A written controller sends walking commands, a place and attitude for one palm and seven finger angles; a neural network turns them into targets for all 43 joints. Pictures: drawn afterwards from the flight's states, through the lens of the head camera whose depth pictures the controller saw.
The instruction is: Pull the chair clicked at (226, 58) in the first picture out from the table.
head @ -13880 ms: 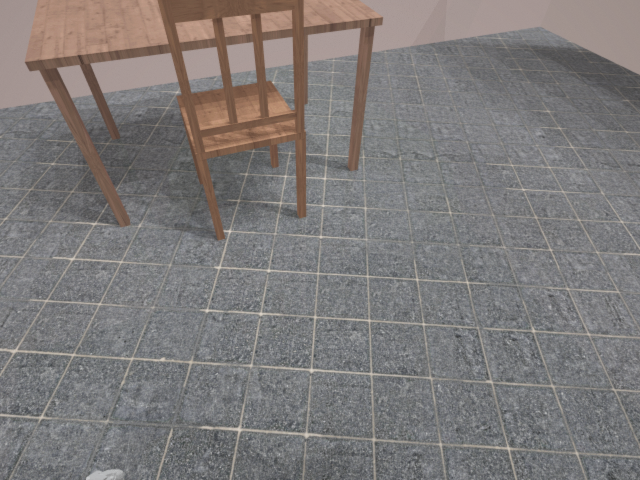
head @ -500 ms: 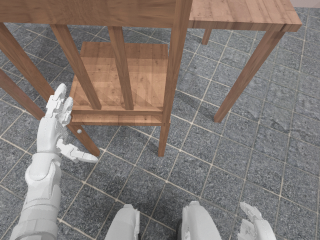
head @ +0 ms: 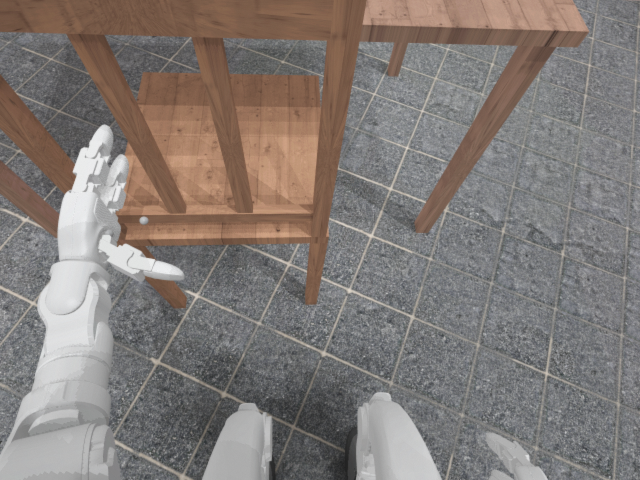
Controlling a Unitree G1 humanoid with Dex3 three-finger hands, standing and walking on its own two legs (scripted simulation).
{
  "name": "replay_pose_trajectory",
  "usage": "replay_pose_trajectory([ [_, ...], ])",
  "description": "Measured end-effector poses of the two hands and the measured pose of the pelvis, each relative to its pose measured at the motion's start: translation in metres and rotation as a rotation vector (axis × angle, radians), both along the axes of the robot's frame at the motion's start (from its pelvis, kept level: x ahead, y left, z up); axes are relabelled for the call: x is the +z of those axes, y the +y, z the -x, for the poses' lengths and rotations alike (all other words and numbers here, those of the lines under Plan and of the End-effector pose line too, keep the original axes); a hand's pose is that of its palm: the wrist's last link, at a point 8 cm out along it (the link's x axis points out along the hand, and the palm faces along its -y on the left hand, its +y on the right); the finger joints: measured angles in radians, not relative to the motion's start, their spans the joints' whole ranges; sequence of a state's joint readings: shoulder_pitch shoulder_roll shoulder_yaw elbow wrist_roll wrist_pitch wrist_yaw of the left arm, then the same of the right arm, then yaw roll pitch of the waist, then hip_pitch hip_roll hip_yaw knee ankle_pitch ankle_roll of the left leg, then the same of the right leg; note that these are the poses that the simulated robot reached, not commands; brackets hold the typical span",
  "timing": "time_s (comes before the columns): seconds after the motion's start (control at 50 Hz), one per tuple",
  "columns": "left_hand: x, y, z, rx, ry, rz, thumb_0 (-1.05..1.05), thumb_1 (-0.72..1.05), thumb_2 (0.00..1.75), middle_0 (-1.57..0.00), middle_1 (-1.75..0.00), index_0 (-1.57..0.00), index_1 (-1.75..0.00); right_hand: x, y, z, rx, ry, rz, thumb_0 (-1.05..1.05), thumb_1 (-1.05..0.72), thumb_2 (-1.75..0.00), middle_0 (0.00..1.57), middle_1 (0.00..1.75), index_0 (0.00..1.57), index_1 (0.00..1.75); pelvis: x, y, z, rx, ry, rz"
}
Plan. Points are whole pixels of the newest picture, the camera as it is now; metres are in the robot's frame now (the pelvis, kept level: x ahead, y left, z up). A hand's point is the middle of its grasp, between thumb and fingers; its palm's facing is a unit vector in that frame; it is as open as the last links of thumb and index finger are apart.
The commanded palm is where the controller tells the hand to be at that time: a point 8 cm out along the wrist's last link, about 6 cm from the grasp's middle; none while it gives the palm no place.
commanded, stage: push the fingers through the gap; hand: left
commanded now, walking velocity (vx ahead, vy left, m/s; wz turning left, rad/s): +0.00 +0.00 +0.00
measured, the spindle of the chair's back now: (144, 145) +0.52 +0.23 +0.04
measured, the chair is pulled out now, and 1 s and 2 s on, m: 0.00 0.00 0.00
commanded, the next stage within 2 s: hook a spindle and tug to test in 0.98 s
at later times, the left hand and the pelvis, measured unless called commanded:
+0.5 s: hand (152, 184) +0.47 +0.21 +0.02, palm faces +0.04 -1.00 -0.03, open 16.9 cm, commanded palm +0.45 +0.25 +0.02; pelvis +0.00 +0.00 -0.01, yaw -1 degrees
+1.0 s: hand (148, 177) +0.48 +0.22 +0.02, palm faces +0.05 -1.00 -0.04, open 16.9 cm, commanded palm +0.46 +0.25 +0.02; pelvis +0.00 +0.01 +0.00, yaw -1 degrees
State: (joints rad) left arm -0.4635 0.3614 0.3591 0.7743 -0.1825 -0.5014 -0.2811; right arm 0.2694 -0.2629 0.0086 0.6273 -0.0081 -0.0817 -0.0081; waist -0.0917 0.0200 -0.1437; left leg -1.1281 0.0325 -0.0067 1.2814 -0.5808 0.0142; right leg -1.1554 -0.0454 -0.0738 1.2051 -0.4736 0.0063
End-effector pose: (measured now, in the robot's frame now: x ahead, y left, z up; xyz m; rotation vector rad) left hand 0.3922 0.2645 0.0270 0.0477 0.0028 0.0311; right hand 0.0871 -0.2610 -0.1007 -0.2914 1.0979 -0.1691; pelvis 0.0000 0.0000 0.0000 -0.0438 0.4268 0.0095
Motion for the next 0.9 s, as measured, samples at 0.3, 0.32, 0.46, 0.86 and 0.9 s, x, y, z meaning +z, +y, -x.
replay_pose_trajectory([
  [0.3, 0.000, 0.003, -0.029, 0.005, -0.006, 0.007, -0.01, -0.50, 0.30, -0.06, -0.08, -0.06, -0.08, -0.004, 0.001, 0.019, -0.015, 0.065, 0.009, 0.01, -0.91, -0.89, 0.21, 0.30, 0.21, 0.30, -0.004, 0.003, 0.003, -0.001, 0.020, 0.007],
  [0.32, 0.001, 0.002, -0.031, 0.002, -0.010, 0.007, -0.01, -0.50, 0.30, -0.06, -0.08, -0.06, -0.08, -0.005, 0.001, 0.020, -0.016, 0.071, 0.009, 0.01, -0.91, -0.89, 0.21, 0.30, 0.21, 0.30, -0.004, 0.004, 0.003, -0.001, 0.022, 0.008],
  [0.46, -0.004, 0.000, -0.050, 0.000, 0.014, 0.018, -0.01, -0.50, 0.30, -0.06, -0.08, -0.06, -0.08, -0.008, 0.002, 0.031, -0.031, 0.118, 0.013, 0.01, -0.91, -0.89, 0.21, 0.30, 0.21, 0.30, -0.007, 0.005, 0.004, -0.003, 0.037, 0.011],
  [0.86, -0.006, 0.003, -0.068, 0.012, 0.014, 0.013, -0.01, -0.50, 0.30, -0.06, -0.08, -0.06, -0.08, -0.004, 0.006, 0.055, -0.089, 0.225, 0.002, 0.01, -0.91, -0.89, 0.21, 0.30, 0.21, 0.30, -0.004, 0.007, -0.003, -0.017, 0.055, 0.018],
  [0.9, -0.006, 0.004, -0.067, 0.015, 0.013, 0.013, -0.01, -0.50, 0.30, -0.06, -0.08, -0.06, -0.08, -0.003, 0.007, 0.053, -0.086, 0.221, 0.003, 0.01, -0.91, -0.89, 0.21, 0.30, 0.21, 0.30, -0.004, 0.007, -0.003, -0.016, 0.053, 0.018],
])
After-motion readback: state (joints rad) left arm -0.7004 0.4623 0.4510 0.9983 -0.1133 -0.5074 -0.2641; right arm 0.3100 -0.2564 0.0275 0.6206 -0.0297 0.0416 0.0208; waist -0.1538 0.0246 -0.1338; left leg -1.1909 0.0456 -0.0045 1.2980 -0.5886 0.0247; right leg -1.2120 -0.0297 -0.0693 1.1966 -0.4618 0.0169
